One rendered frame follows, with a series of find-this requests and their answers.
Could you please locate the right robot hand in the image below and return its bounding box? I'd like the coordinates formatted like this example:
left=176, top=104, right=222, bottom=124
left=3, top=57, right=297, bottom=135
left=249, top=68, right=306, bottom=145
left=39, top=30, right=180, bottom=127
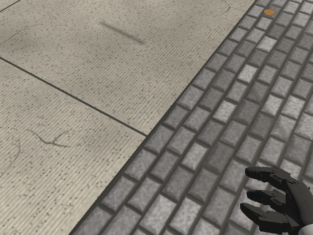
left=240, top=165, right=313, bottom=235

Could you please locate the robot right forearm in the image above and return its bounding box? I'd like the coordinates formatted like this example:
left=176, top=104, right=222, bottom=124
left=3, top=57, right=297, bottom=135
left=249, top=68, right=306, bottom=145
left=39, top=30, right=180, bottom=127
left=298, top=223, right=313, bottom=235

